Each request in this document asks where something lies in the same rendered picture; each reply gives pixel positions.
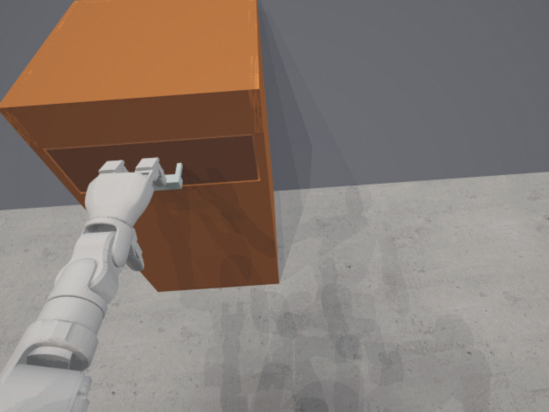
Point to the robot left upper arm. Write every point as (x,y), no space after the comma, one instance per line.
(31,388)

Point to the robot left forearm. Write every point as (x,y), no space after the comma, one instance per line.
(65,333)

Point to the left robot hand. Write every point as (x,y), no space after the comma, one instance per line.
(119,194)

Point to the drawer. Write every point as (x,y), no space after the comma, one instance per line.
(207,159)

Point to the cabinet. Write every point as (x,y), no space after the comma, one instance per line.
(116,71)

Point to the handle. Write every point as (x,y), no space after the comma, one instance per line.
(173,181)

